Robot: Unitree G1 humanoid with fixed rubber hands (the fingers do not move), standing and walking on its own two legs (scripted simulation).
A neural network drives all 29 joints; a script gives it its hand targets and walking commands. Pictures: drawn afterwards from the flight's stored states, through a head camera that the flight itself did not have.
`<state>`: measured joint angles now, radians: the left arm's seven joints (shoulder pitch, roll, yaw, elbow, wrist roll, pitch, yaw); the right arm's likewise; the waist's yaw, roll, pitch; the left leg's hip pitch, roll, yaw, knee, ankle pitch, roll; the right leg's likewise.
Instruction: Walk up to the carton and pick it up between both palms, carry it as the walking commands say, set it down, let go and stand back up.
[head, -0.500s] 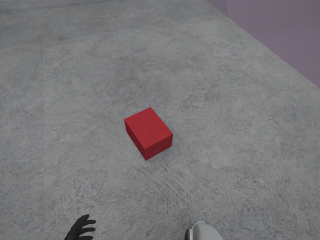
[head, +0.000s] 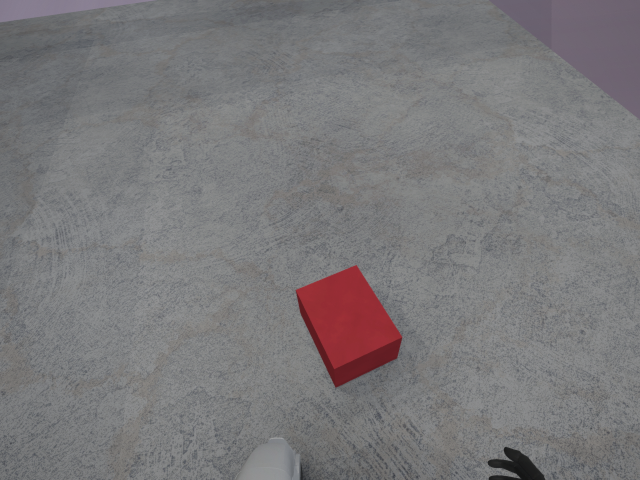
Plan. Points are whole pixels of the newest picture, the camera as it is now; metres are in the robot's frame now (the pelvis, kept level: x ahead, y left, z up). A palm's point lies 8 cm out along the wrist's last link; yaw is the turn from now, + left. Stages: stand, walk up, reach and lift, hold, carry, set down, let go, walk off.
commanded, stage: walk up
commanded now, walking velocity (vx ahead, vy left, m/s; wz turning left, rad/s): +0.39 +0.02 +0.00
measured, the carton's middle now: (346, 324) +0.66 +0.04 -0.70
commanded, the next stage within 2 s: none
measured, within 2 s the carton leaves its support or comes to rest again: neither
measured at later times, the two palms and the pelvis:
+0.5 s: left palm (190, 386) +0.25 +0.27 -0.14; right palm out of the picture +0.11 -0.21 -0.12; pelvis +0.16 +0.03 +0.01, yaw -1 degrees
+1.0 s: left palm (141, 428) +0.18 +0.31 -0.13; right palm (500, 388) +0.29 -0.21 -0.14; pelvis +0.19 +0.04 +0.00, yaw +1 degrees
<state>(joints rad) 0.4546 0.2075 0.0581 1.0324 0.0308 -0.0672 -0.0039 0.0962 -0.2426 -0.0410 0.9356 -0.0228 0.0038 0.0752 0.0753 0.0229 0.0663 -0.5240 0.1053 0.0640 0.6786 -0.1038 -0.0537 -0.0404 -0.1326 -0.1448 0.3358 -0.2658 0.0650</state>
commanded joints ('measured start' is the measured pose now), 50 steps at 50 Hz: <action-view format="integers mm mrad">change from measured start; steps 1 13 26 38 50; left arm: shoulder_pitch -33 -21 -290 -150 -187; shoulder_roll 167 57 37 173 168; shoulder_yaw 33 13 -4 26 23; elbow -39 -5 -65 -28 -26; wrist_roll -2 -2 -18 -17 -12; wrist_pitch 0 88 59 63 89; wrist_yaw -3 -3 -9 74 20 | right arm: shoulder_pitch -23 181 301 243 167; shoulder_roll -30 -78 -87 -44 -17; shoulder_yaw -3 -22 -27 -46 11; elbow -41 40 134 78 46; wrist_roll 2 1 -6 -9 11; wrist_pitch -28 -83 -47 69 37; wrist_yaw -12 -79 -87 -71 -79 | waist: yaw -39 -46 -98 -78 -87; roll -288 163 183 -199 -245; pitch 26 -97 7 -98 -68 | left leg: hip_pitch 192 347 299 19 369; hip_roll -21 203 132 -44 -110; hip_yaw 53 -133 -44 -96 61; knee -94 -419 -463 437 -233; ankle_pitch -55 340 -110 -295 -126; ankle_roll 2 152 174 -21 7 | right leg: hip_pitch -154 -379 -240 -86 -265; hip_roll -146 20 78 -273 -98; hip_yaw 57 136 3 226 108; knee -139 764 240 24 -18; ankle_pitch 45 -35 7 741 49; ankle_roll -145 -38 -12 -184 -155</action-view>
